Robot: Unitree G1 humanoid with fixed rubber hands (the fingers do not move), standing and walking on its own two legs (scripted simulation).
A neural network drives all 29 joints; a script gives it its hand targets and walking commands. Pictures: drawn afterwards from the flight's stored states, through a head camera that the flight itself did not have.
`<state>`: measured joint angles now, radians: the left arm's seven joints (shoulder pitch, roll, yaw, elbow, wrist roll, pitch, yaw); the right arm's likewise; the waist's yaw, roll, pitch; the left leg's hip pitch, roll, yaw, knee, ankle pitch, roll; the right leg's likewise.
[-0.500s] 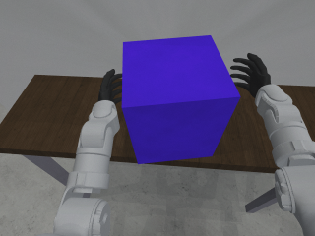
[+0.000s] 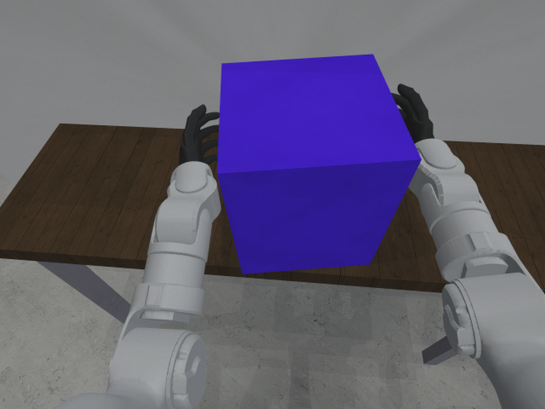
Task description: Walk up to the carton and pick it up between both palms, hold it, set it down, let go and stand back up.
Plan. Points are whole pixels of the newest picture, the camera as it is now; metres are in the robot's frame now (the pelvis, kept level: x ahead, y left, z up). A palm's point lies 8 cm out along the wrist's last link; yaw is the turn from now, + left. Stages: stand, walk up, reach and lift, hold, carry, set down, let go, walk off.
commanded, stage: reach and lift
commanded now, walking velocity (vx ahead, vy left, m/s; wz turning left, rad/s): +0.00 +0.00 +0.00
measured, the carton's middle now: (302, 173) +0.42 +0.01 +0.09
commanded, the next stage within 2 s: none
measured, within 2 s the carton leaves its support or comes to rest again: leaves its support in 1.44 s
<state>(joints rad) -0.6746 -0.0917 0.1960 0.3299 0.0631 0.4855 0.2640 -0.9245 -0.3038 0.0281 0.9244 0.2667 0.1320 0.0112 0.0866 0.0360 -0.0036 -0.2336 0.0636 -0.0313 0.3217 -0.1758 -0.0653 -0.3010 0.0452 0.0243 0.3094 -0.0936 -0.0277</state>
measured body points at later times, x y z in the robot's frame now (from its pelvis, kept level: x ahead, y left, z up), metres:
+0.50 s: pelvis -0.01 -0.01 +0.00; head +0.03 -0.02 +0.45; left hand +0.41 +0.15 +0.14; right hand +0.47 -0.15 +0.14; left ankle -0.01 +0.16 -0.75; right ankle +0.03 -0.10 -0.75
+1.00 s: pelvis +0.00 +0.00 +0.00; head +0.04 -0.01 +0.45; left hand +0.41 +0.15 +0.14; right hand +0.47 -0.15 +0.14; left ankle -0.01 +0.16 -0.75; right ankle +0.03 -0.10 -0.75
